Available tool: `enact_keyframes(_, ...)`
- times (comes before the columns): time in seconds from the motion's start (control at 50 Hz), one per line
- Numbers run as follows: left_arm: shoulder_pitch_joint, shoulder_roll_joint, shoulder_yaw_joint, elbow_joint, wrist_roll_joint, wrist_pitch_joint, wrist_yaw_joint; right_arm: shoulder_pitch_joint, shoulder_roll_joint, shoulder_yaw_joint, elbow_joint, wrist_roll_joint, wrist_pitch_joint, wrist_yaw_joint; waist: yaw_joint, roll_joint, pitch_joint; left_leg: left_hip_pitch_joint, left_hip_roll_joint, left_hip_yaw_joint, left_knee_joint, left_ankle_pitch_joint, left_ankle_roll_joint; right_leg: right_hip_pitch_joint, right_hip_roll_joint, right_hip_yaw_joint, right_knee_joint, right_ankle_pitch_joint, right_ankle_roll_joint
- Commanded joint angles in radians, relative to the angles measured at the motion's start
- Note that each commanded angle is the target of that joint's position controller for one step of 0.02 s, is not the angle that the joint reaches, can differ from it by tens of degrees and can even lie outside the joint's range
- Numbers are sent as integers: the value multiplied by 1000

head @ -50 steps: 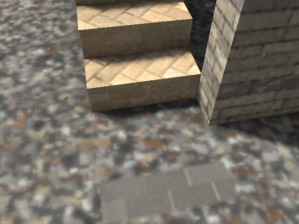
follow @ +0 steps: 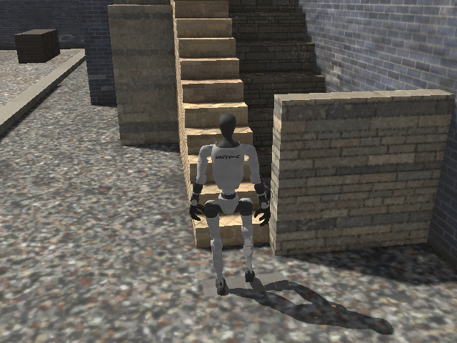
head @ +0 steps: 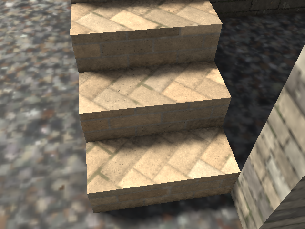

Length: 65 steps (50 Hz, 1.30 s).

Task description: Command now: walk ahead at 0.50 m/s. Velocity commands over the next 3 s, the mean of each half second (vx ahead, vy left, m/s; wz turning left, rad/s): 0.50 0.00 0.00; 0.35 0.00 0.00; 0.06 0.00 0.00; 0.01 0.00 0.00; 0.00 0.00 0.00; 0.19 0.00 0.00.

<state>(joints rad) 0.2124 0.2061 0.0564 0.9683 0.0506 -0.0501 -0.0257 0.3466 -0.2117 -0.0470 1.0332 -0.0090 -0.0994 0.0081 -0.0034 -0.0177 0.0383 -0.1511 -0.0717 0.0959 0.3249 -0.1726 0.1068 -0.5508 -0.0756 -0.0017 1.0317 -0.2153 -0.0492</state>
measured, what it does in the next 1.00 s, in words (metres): walks ahead: right foot, then left foot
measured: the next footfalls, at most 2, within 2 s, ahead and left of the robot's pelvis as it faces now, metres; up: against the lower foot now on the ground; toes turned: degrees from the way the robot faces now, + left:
right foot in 0.30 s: +0.31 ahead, -0.11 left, +0.00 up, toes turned -4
left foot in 0.72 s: +0.42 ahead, +0.08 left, +0.00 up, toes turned +3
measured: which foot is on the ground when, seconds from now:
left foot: down 0.00-0.32, up 0.34-0.70, down 0.72-1.00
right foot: up 0.00-0.28, down 0.30-0.72, up 0.74-1.00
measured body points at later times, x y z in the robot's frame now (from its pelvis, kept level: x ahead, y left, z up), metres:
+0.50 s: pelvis +0.25 -0.04 +0.00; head +0.27 -0.04 +0.45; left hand +0.27 +0.21 -0.15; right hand +0.31 -0.28 -0.15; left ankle +0.24 +0.10 -0.66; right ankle +0.27 -0.10 -0.75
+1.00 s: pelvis +0.36 -0.01 -0.01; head +0.37 +0.00 +0.44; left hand +0.41 +0.22 -0.16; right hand +0.39 -0.22 -0.15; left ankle +0.38 +0.07 -0.75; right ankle +0.36 -0.13 -0.74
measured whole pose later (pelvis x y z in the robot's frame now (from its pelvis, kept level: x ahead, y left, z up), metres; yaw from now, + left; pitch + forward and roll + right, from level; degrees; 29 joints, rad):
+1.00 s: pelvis +0.36 -0.01 -0.01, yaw +1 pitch -1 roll +1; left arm 0.24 0.16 0.00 1.00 0.00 0.02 0.04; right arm 0.32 -0.14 0.03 1.00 -0.01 -0.05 -0.04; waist 0.01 -0.04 0.03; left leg -0.20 -0.06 0.09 0.40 -0.19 0.08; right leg -0.23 -0.04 -0.04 0.57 -0.32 0.01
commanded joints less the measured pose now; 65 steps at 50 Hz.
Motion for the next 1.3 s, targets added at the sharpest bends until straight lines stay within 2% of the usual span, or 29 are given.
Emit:
enact_keyframes(0.02, 11, 28, 4, -31, -1, 8, -2, 22, -88, -5, -36, 7, -19, -12, 24, 78, 40, -17, 264, -213, -212, 187, 101, -63, -32, -21, -100, 108, 21)
enact_keyframes(0.12, -167, 10, -11, -79, -24, -6, -4, 105, -99, 1, -3, 6, -20, -15, -29, 76, 63, 56, 244, -156, -217, 278, 81, -30, 5, -69, -369, 234, 21)
enact_keyframes(0.2, -227, 12, -22, -95, -43, -17, 25, 147, -106, 0, 32, -5, -22, -15, -41, 82, 73, 173, 277, -145, -158, 423, 109, -2, 26, -84, -446, 153, 2)
enact_keyframes(0.24, -185, 36, -15, -90, -31, -27, 37, 121, -114, -3, 32, -3, -24, -25, -13, 81, 46, 240, 283, -131, -62, 654, 92, 56, 56, -92, -494, 91, -28)
enact_keyframes(0.28, 13, 52, -1, -26, -17, -46, 51, 94, -116, -1, 34, 5, -22, -25, 73, 48, -65, 240, 240, -98, 183, 818, 62, 300, 105, -118, -614, 123, -72)
enact_keyframes(0.3, 168, 108, 17, 11, 3, -57, 60, 71, -108, 7, 10, 15, -27, -28, 132, 28, -165, 92, 211, -87, 372, 644, 39, 538, 1, -8, -617, 157, -114)
enact_keyframes(0.32, 309, 254, 60, 25, 18, -58, 64, 141, -35, 28, -26, 58, -34, -19, 130, -184, -285, -239, 85, -17, 721, 175, -10, 833, -270, 374, -641, 149, -240)
enact_keyframes(0.34, 310, 230, 69, 47, -8, -42, 44, 163, -87, 5, 1, 47, -30, -15, 118, -217, -302, -423, -13, -98, 941, -350, 1, 856, -341, 594, -735, 190, -328)
enact_keyframes(0.36, 182, 170, 51, 24, -30, -34, 30, 93, -95, 2, -18, 16, -28, -10, 66, -112, -165, -496, 70, -158, 966, -295, 20, 726, -290, 451, -742, 63, -293)
enact_keyframes(0.38, 90, 94, 31, 4, -29, -36, 24, 35, -69, 5, -30, 5, -30, -5, 46, -51, -77, -498, 99, -157, 932, -221, 16, 593, -254, 369, -792, 56, -256)
enact_keyframes(0.42, 52, 28, 5, 15, -32, -48, 26, 1, -39, 4, -44, -21, -1, 1, -11, -4, -9, -421, 143, -132, 844, -161, -23, 431, -186, 232, -849, 184, -181)
enact_keyframes(0.48, 83, 80, 4, 33, -32, -64, 36, 14, -1, 11, -50, -27, 21, 11, -44, -14, -40, -338, 140, -90, 796, -99, -68, 349, -140, 87, -834, 497, -173)
enact_keyframes(0.56, 100, 96, -4, 35, -29, -62, 43, -92, 0, 22, -85, -8, 29, 11, -27, -64, -17, -230, 136, -45, 488, 17, -104, 277, -68, -24, -839, 522, -132)
enact_keyframes(0.58, 146, 87, -4, 51, -18, -55, 46, -41, 19, 29, -63, 0, 36, 2, -18, -120, -56, -171, 112, -9, 508, 2, -103, 285, -76, -34, -826, 475, -151)
enact_keyframes(0.64, 168, 115, 1, 52, -21, -48, 29, -121, -5, 37, -114, -4, 32, -16, 2, -79, -9, -153, 104, -7, 429, -31, -79, 288, -116, 25, -810, 408, -181)
enact_keyframes(0.7, 127, 103, -6, 37, -42, -42, 34, 48, 17, 37, -77, -4, 15, -33, -82, -23, -47, -21, 43, 12, 186, 18, -36, 367, -95, 1, -528, 797, -155)
enact_keyframes(0.72, 109, 107, -3, 27, -59, -44, 35, 136, -6, 31, -49, -9, 2, -37, -109, 15, -53, 34, 72, -35, 39, 179, -30, 367, -39, -31, -349, 771, -109)
enact_keyframes(0.74, 124, 61, -15, -16, -72, -47, 34, 205, -91, 18, -40, -19, -9, -40, -84, 175, -117, 202, 307, -280, 12, 804, -5, 206, 31, -52, -105, 284, -34)
enact_keyframes(0.76, 276, -40, -38, 32, -75, -25, 35, 179, -84, 28, -34, -10, -4, -40, -2, 270, -173, 175, 453, -369, 37, 1103, 131, 189, 102, -27, 34, -274, 4)
enact_keyframes(0.78, 296, -16, -35, 59, -55, 4, 42, 107, -38, 41, -55, 2, 1, -34, 17, 174, -125, 49, 442, -346, 11, 864, 188, 194, 65, 20, 104, -329, 19)
enact_keyframes(0.8, 254, 3, -29, 54, -39, 20, 43, 25, -1, 56, -79, 4, 6, -31, 32, 120, -54, -54, 401, -299, -39, 723, 175, 198, 50, 26, 121, -298, 34)
enact_keyframes(0.84, 208, 31, -21, 46, -27, 51, 42, -65, 44, 74, -94, -5, 17, -40, 80, 114, -11, -166, 304, -172, -57, 672, 112, 261, 30, 8, 38, -239, 62)
enact_keyframes(0.88, 201, 6, -32, 47, -31, 68, 46, -55, 16, 72, -86, -16, 16, -40, 87, 115, -32, -126, 239, -97, -24, 748, 72, 304, 41, -32, -143, -208, 75)
enact_keyframes(0.94, 136, 1, -43, 29, -49, 68, 67, -8, -26, 66, -70, -12, 27, -46, 44, 144, -78, 14, 236, -133, 15, 728, 68, 328, 65, -58, -382, -207, 71)
enact_keyframes(0.98, 146, 6, -51, 34, -59, 70, 78, -34, -29, 64, -79, -1, 39, -41, 45, 147, -88, -6, 228, -148, 15, 489, 34, 417, 58, -80, -571, -45, 63)
enact_keyframes(1.04, 125, 64, -59, 28, -25, 70, 70, 15, -19, 55, -82, 11, 64, -20, -12, 34, 2, -125, 143, -163, -39, -135, -40, 438, -63, 33, -653, 105, 36)
enact_keyframes(1.06, 90, 42, -66, 27, -17, 67, 59, 44, -3, 60, -64, 10, 80, -22, -18, -68, 68, -65, 138, -150, -61, -111, -40, 303, -75, 55, -679, -7, 22)
enact_keyframes(1.08, 82, 36, -68, 26, -32, 63, 56, 20, -18, 58, -66, -5, 81, -20, -13, -78, 94, -15, 148, -151, -41, -73, -44, 252, -65, 51, -694, -47, 23)
enact_keyframes(1.3, 141, 62, -74, 25, -39, 43, 59, -3, -45, 53, -62, -2, 79, -15, 2, -5, 32, 19, 162, -152, -20, 18, -54, 318, -62, 49, -695, 64, 11)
